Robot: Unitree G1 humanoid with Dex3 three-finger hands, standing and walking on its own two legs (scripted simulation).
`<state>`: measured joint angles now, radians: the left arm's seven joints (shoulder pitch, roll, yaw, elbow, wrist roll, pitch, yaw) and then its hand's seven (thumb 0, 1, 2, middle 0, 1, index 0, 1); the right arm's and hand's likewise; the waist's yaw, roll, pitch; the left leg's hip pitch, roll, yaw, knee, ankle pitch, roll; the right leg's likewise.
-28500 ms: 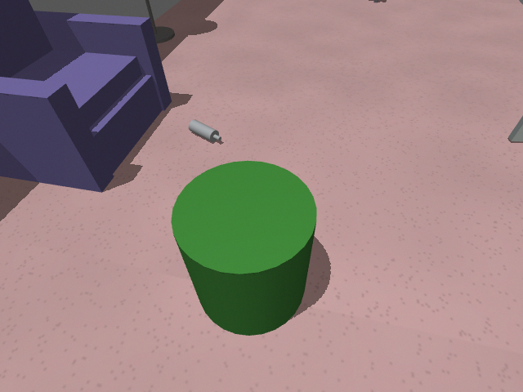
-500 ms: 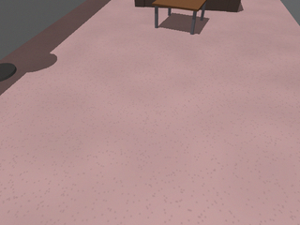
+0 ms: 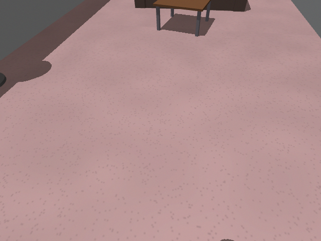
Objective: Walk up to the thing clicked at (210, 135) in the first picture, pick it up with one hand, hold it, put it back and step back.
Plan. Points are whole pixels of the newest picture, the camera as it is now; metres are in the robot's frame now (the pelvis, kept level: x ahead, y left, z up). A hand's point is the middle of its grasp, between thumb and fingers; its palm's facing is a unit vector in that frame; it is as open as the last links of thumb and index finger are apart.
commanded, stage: walk up
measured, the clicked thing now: out of the picture +0.09 +1.15 -0.73
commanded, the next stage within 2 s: none
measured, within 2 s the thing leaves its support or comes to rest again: neither
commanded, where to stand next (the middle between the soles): +1.12 +0.05 m, yaw +2 degrees
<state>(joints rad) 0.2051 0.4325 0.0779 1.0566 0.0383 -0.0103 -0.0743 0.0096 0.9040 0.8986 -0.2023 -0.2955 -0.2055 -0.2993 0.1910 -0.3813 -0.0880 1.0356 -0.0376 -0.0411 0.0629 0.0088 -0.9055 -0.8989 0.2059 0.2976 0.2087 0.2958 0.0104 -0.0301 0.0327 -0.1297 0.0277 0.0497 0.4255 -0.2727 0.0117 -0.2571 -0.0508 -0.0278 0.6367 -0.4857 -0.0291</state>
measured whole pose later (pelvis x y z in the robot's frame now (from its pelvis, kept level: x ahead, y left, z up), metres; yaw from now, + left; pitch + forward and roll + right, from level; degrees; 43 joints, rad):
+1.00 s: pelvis +0.48 -0.07 -0.02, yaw +2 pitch -3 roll +1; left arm 0.25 0.40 0.07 0.89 0.02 -0.09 -0.06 0.01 0.91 0.90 -0.20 -0.30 -0.20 -0.30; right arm 0.34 -0.43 -0.08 0.89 -0.01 -0.04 0.05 0.01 -0.91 -0.90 0.20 0.30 0.20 0.30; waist -0.01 0.07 0.07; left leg -0.14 0.04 0.01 0.87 -0.50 0.03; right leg -0.39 -0.05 -0.08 0.66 -0.22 -0.02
